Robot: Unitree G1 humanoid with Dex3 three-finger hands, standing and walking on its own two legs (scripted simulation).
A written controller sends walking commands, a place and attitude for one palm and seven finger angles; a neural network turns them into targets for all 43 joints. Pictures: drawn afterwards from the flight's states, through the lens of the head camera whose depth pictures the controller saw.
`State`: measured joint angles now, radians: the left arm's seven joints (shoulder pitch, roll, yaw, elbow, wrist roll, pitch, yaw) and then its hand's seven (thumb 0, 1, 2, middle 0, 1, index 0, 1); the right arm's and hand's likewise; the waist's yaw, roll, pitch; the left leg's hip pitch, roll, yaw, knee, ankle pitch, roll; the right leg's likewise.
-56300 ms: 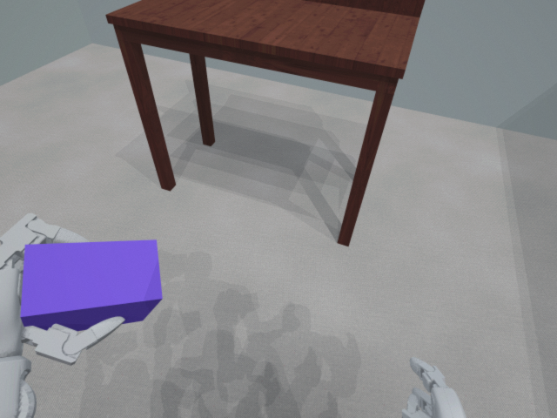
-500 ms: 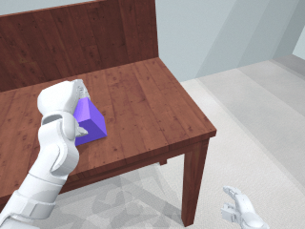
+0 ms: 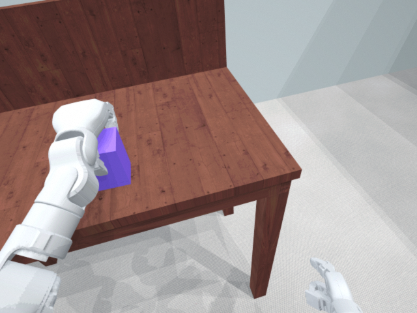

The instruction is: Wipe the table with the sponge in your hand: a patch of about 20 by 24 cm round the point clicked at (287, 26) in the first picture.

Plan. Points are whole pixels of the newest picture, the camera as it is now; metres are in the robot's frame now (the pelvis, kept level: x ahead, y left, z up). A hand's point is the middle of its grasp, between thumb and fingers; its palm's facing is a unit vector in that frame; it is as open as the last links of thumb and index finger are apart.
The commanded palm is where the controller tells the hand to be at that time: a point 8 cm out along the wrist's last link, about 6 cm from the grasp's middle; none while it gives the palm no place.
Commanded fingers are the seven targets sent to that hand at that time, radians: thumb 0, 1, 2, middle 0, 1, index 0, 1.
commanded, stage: wipe forward along the middle lane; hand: left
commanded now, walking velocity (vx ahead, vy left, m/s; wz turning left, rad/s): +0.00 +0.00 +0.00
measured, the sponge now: (100, 167) +0.35 +0.28 +0.11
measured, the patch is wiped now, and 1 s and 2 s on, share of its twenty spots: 1.00 1.00 1.00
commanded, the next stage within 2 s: slide back across to the first lane in 1.44 s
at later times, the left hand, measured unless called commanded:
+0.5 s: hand (95, 127) +0.40 +0.29 +0.18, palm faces -0.02 -0.01 -1.00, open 10.4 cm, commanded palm +0.39 +0.29 +0.21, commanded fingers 0.00 0.10 1.30 -1.20 -1.60 -1.20 -1.60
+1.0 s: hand (96, 117) +0.44 +0.30 +0.18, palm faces -0.06 +0.03 -1.00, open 10.4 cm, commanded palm +0.43 +0.31 +0.20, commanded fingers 0.00 0.10 1.30 -1.20 -1.60 -1.20 -1.60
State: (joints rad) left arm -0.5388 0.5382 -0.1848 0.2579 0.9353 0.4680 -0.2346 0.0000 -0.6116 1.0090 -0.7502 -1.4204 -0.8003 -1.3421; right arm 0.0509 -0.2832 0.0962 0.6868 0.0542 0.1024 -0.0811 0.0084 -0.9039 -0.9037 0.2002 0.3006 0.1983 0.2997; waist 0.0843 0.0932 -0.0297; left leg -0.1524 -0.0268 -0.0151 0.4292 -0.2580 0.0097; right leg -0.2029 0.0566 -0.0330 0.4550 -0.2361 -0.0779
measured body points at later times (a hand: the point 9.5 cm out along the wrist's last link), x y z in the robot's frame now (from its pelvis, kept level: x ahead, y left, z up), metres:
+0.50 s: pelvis +0.00 +0.01 +0.00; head +0.00 -0.03 +0.45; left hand +0.40 +0.28 +0.23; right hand +0.16 -0.24 -0.12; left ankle -0.02 +0.12 -0.74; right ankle +0.01 -0.07 -0.74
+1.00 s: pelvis +0.00 +0.01 +0.00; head +0.02 -0.01 +0.45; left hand +0.43 +0.29 +0.23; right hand +0.11 -0.25 -0.13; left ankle -0.02 +0.12 -0.74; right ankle +0.01 -0.07 -0.74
